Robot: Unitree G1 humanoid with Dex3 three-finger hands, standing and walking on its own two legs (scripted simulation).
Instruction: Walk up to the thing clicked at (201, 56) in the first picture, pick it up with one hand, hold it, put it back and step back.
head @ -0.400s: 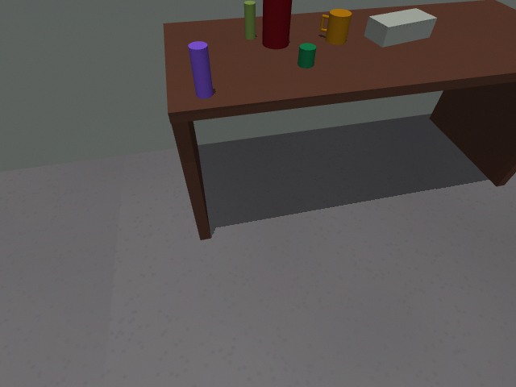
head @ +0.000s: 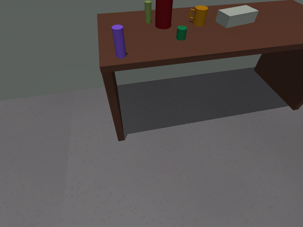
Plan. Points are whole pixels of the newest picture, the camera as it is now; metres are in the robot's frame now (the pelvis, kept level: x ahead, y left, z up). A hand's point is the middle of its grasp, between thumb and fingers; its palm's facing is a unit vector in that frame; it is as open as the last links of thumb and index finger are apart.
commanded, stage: stand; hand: left
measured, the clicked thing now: (119, 42) +0.95 +0.16 +0.02
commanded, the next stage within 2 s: walk up in 0.72 s
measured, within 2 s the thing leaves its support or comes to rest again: neither
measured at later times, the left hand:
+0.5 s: hand out of the picture +0.08 +0.25 -0.16, palm faces -0.02 -0.94 -0.34, open 7.4 cm
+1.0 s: hand out of the picture +0.11 +0.25 -0.14, palm faces +0.01 -0.91 -0.41, open 7.4 cm
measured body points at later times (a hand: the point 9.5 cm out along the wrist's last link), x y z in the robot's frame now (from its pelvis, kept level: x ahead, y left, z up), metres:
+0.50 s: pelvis +0.00 +0.00 +0.00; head +0.02 +0.00 +0.45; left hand +0.08 +0.30 -0.13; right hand +0.08 -0.30 -0.13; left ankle +0.00 +0.12 -0.75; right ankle -0.01 -0.13 -0.75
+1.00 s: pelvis +0.05 -0.05 -0.01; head +0.06 -0.06 +0.43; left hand +0.11 +0.29 -0.12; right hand +0.08 -0.38 -0.14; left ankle +0.00 +0.12 -0.75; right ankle +0.10 -0.19 -0.74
